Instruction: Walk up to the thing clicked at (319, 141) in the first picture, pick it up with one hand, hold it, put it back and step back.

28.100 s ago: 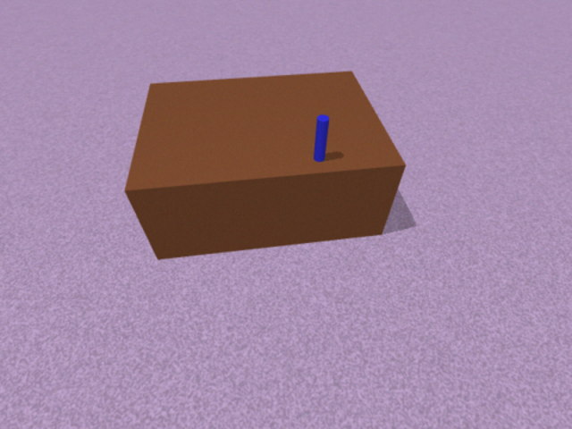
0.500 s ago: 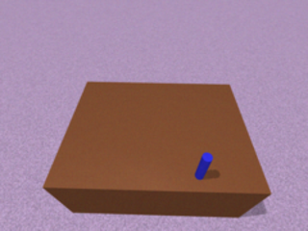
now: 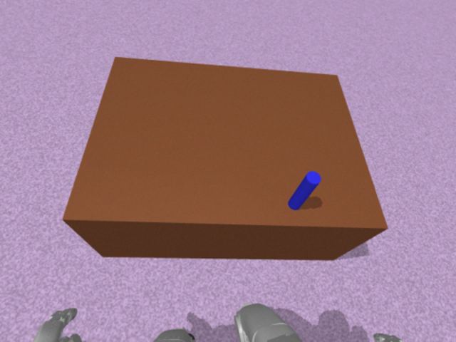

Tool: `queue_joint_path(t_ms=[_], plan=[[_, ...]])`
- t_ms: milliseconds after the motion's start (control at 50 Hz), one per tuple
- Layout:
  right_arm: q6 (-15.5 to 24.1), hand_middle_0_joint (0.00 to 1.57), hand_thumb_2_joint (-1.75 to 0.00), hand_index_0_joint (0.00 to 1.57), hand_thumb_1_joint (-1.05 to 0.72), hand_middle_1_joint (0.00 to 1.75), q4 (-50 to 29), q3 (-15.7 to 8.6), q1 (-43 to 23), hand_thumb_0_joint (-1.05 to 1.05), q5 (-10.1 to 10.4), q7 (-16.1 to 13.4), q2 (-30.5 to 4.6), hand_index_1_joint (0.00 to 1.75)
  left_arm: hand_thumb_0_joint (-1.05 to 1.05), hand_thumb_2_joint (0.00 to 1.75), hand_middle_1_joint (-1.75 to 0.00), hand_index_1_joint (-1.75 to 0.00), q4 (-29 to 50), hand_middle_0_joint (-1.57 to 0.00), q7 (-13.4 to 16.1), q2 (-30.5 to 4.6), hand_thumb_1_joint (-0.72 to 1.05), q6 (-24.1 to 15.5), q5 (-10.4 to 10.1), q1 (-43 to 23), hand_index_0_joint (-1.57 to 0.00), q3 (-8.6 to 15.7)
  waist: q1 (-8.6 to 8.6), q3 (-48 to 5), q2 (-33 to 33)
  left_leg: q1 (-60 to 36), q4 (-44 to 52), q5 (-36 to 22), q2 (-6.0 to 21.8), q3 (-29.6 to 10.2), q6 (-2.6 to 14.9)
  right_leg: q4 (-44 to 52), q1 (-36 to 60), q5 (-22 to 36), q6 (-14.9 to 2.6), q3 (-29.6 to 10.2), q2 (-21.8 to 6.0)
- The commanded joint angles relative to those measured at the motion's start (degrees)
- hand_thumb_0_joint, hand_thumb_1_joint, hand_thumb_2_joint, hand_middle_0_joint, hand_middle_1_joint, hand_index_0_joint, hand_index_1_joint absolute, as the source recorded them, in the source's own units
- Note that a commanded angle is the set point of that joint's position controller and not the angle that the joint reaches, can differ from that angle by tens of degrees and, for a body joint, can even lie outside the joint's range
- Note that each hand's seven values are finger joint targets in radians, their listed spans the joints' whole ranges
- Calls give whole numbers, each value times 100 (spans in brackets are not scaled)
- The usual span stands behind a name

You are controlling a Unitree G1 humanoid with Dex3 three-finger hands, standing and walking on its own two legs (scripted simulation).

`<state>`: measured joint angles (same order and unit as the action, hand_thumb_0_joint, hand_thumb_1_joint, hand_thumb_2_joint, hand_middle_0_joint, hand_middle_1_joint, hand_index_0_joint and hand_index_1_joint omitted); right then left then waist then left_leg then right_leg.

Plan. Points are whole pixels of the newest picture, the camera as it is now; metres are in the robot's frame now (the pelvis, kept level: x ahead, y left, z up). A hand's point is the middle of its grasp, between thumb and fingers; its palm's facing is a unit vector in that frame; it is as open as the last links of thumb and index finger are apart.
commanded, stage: step back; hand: right
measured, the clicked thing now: (303, 192) +0.50 -0.26 -0.26
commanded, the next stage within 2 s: none
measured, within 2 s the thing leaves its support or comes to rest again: neither
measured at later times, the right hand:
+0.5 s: hand out of the picture -0.03 -0.30 -0.15, palm faces +0.01 +0.92 -0.40, open 7.4 cm
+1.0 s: hand out of the picture -0.14 -0.33 -0.16, palm faces +0.01 +0.91 -0.42, open 7.4 cm
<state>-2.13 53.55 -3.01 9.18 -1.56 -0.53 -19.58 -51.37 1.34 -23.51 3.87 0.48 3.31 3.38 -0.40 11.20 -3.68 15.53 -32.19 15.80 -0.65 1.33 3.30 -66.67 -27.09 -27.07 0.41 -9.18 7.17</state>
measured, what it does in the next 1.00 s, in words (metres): walks backwards: right foot, then left foot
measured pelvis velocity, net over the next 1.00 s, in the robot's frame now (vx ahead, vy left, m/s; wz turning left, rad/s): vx -0.27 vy -0.05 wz -0.04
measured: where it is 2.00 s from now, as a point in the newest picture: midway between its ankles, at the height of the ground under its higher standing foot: outside the picture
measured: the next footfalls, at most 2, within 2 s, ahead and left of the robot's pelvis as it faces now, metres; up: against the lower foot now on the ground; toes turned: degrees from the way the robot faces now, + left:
right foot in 0.28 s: -0.06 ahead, -0.14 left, +0.00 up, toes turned -2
left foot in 0.62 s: -0.12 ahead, +0.10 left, +0.00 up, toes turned -1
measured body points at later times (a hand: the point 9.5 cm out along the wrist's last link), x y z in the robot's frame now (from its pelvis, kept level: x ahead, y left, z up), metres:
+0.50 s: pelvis -0.12 -0.02 +0.00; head -0.06 -0.04 +0.44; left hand +0.00 +0.28 -0.11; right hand -0.03 -0.35 -0.12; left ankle -0.13 +0.10 -0.67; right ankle -0.10 -0.13 -0.73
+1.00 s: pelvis -0.27 -0.05 -0.02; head -0.21 -0.06 +0.42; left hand -0.16 +0.27 -0.13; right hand -0.15 -0.38 -0.13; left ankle -0.16 +0.10 -0.73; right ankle -0.29 -0.18 -0.74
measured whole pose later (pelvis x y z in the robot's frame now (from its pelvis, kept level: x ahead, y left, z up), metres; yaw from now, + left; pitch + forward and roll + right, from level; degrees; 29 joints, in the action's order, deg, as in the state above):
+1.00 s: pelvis -0.27 -0.05 -0.02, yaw -3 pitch -2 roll -2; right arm -2.4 46.1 -3.0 5.9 -0.9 -0.8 -24.3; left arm -48.7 -0.3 -21.9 2.7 1.8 9.6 4.6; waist 0.4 10.3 3.1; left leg 26.7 -42.0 15.5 4.8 -3.9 -0.8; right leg -38.1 -13.6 -22.8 0.2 -1.5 2.8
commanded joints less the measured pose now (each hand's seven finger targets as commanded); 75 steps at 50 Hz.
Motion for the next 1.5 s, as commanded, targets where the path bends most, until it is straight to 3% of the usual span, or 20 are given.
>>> queue_joint_path(t_ms=[0, 140, 240, 320, 380, 520, 580, 620, 640, 700, 840, 920, 940, 980, 1060, 1180, 1240, 1300, 1360, 1480], plan=[[179, 20, -90, 20, -90, 30, -557, -406, 189, 0, 34, -218, -1526, 30, 0, 90, -30, -30, 582, -20, 52, -868, 90, -119, 37, 206, -20, 297, -127, -1373, 1026, -2040, 432, -3993, 1538, -1411, 799, 530, -522, -154, 124, -72, -204], [173, 20, -90, 20, -90, 30, -894, -443, -23, 0, 17, -167, -1732, 30, 0, 90, -30, -30, 563, -20, -40, -830, 90, -137, 66, 701, -20, 355, -96, -1562, 1077, -1250, 612, -2494, 1831, -1512, 1045, 1734, 501, -95, 37, 398, -502], [80, 20, -90, 20, -90, 30, -962, -388, -414, 0, 66, -89, -1744, 30, 0, 90, -30, -30, 341, -20, -132, -788, 90, -212, 113, 1409, -20, 434, 248, -1631, 1046, -126, 219, -1316, 1418, -1097, 456, 3959, 1914, 1253, -303, 775, -668], [39, 20, -90, 20, -90, 30, -903, -339, -387, 0, 146, -118, -1464, 30, 0, 90, -30, -30, 941, -20, -112, -1593, 90, -291, 210, 454, -20, 602, 229, -674, -961, 902, -3335, 1894, -346, -950, -387, 5097, 330, 1941, -1902, -2152, -3018], [122, 20, -90, 20, -90, 30, -763, -254, 99, 0, 205, -134, -1365, 30, 0, 90, -30, -30, 1074, -20, -23, -1098, 90, -293, 150, -8, -20, 471, -58, -912, -338, 1030, -3570, 1218, -588, -898, -338, 4321, 1015, 3544, -1297, -355, -2006], [223, 20, -90, 20, -90, 30, -889, -224, 252, 0, 79, -142, -1261, 30, 0, 90, -30, -30, 1201, -20, 14, -1036, 90, -202, 162, 571, -20, 432, 292, -1444, -574, 912, -729, 1186, -91, -310, -349, 3446, 2651, 4184, -1212, -215, -2040], [292, 20, -90, 20, -90, 30, -726, -328, 721, 0, -8, -132, -1331, 30, 0, 90, -30, -30, 1311, -20, -50, -1066, 90, -102, 68, 435, -20, 382, 22, -1591, -306, -308, 978, -807, 13, -223, -223, 2849, 1776, 3292, -757, -20, -1757], [279, 20, -90, 20, -90, 30, -912, -559, 290, 0, -18, -64, -2462, 30, 0, 90, -30, -30, 1434, -20, -39, -878, 90, -93, 6, 260, -20, 385, -24, -1451, 1803, -254, 1225, -2282, 2204, -2952, 1083, 1313, 307, -465, -143, 834, -270], [317, 20, -90, 20, -90, 30, -936, -588, 320, 0, -54, -87, -2465, 30, 0, 90, -30, -30, 1375, -20, 4, -1029, 90, -78, 113, -87, -20, 474, -288, -1340, 1609, 110, 1282, -2448, 2558, -3587, 1572, 144, 310, -1053, -104, 45, -305], [300, 20, -90, 20, -90, 30, -976, -388, -209, 0, -47, -178, -1819, 30, 0, 90, -30, -30, 1064, -20, -5, -937, 90, -56, -27, 528, -20, 474, 225, -1146, 886, -177, 758, -2862, 1632, -1712, 969, -736, -141, -374, -171, -300, -140], [223, 20, -90, 20, -90, 30, -1075, -429, 174, 0, -62, -173, -1834, 30, 0, 90, -30, -30, 1044, -20, -85, -815, 90, -163, 65, 595, -20, 429, -103, -1483, 1423, -1048, 312, -2733, 1613, -1529, 1112, 1588, 243, -331, 134, 368, -532], [54, 20, -90, 20, -90, 30, -1138, -380, -161, 0, 41, -122, -1848, 30, 0, 90, -30, -30, 536, -20, -82, -752, 90, -268, 120, 1296, -20, 422, 193, -1770, 1486, -143, -315, -1866, 1133, -1092, 539, 4386, 1869, 1423, -120, 1011, -513], [35, 20, -90, 20, -90, 30, -1173, -297, -160, 0, 94, -101, -1596, 30, 0, 90, -30, -30, 549, -20, -80, -1071, 90, -303, 199, 1331, -20, 515, 215, -1578, 896, 786, -692, -822, 769, -1034, 192, 4316, 2152, 1328, -247, 206, -938], [35, 20, -90, 20, -90, 30, -1286, -323, -458, 0, 104, -217, -1481, 30, 0, 90, -30, -30, 875, -20, -86, -2159, 90, -291, 235, 730, -20, 719, 471, -1094, -1423, 1499, -3090, 2044, -397, -893, -344, 4971, 639, 1431, -1797, -2570, -3163], [109, 20, -90, 20, -90, 30, -938, -253, 89, 0, 175, -179, -1420, 30, 0, 90, -30, -30, 1015, -20, 9, -1293, 90, -330, 197, 68, -20, 507, -5, -955, -433, 1224, -3749, 1249, -498, -945, -343, 3934, 837, 3291, -1230, -386, -2038], [151, 20, -90, 20, -90, 30, -938, -219, 148, 0, 53, -137, -1293, 30, 0, 90, -30, -30, 1065, -20, 89, -1294, 90, -245, 176, 521, -20, 475, 281, -1346, -772, 975, -1203, 1358, -86, -430, -345, 3471, 2163, 3972, -1195, -470, -2193], [174, 20, -90, 20, -90, 30, -661, -319, 629, 0, -4, -115, -1338, 30, 0, 90, -30, -30, 1124, -20, 42, -1191, 90, -126, 76, 319, -20, 363, 20, -1552, -388, -213, 827, -402, -134, -106, -219, 2769, 1616, 3299, -804, -140, -1861], [175, 20, -90, 20, -90, 30, -913, -555, 119, 0, -55, -51, -2549, 30, 0, 90, -30, -30, 1156, -20, 98, -1105, 90, -104, 73, 83, -20, 397, -207, -1362, 1685, 419, 1447, -1606, 2538, -3575, 1573, 169, 344, -1166, -97, 294, -375], [182, 20, -90, 20, -90, 30, -938, -332, -480, 0, -98, -127, -1820, 30, 0, 90, -30, -30, 762, -20, 50, -1047, 90, -60, -35, 618, -20, 420, 331, -1168, 754, 398, 937, -1940, 1643, -1758, 1067, -778, 232, -390, -178, -166, -230], [71, 20, -90, 20, -90, 30, -940, -339, -243, 0, -84, -116, -1692, 30, 0, 90, -30, -30, 693, -20, -46, -845, 90, -208, 43, 807, -20, 336, 107, -1397, 1488, -680, 432, -1999, 1513, -1491, 944, 2212, 589, -252, 13, 504, -686]])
